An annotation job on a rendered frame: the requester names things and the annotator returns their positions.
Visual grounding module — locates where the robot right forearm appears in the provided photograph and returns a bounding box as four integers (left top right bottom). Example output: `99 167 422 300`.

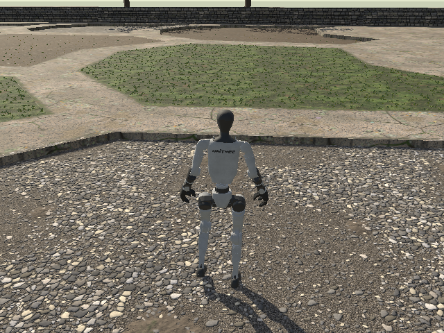
252 168 266 194

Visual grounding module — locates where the robot right shin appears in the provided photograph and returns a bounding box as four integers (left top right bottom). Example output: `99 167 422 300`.
232 232 242 279

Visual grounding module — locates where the robot right upper arm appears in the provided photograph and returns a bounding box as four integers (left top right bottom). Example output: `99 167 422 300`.
239 140 259 178

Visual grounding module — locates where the robot left upper arm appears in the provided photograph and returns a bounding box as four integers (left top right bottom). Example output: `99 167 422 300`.
190 139 210 177

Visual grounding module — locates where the right robot hand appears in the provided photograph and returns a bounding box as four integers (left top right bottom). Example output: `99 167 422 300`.
253 190 268 207

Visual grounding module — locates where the robot left forearm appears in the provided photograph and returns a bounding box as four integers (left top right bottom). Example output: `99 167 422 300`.
182 166 196 191

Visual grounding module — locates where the humanoid robot torso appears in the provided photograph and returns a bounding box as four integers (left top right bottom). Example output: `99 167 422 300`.
208 136 240 208

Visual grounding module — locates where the left robot hand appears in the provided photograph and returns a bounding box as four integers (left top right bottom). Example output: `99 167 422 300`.
180 188 196 203

